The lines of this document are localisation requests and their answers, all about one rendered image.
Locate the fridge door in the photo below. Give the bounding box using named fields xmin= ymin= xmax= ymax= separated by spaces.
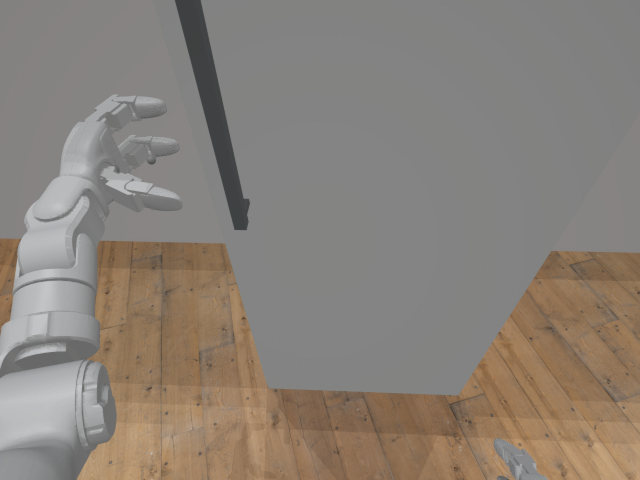
xmin=154 ymin=0 xmax=640 ymax=396

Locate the left robot hand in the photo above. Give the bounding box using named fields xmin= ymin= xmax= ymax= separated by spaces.
xmin=59 ymin=94 xmax=183 ymax=212

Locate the handle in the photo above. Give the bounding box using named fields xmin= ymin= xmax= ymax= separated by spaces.
xmin=175 ymin=0 xmax=250 ymax=230

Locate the left robot upper arm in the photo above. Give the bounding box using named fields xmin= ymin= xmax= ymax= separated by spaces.
xmin=0 ymin=359 xmax=117 ymax=480

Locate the right robot hand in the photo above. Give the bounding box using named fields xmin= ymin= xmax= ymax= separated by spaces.
xmin=494 ymin=438 xmax=548 ymax=480

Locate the robot left forearm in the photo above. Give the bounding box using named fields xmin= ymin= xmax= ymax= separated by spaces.
xmin=0 ymin=176 xmax=109 ymax=378

